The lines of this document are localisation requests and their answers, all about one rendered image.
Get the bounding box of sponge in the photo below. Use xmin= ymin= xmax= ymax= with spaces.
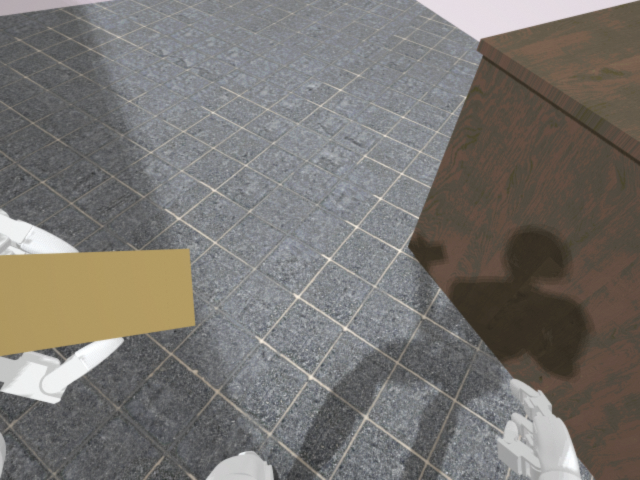
xmin=0 ymin=249 xmax=195 ymax=356

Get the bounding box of right robot hand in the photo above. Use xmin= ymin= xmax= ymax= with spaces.
xmin=497 ymin=379 xmax=581 ymax=480

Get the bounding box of table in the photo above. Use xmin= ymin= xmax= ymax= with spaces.
xmin=408 ymin=0 xmax=640 ymax=480

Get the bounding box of left robot shin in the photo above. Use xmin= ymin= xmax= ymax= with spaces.
xmin=239 ymin=451 xmax=262 ymax=460

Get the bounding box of robot left thigh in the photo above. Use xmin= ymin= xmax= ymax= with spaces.
xmin=206 ymin=454 xmax=274 ymax=480

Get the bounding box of left robot hand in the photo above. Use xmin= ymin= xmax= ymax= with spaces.
xmin=0 ymin=209 xmax=124 ymax=404

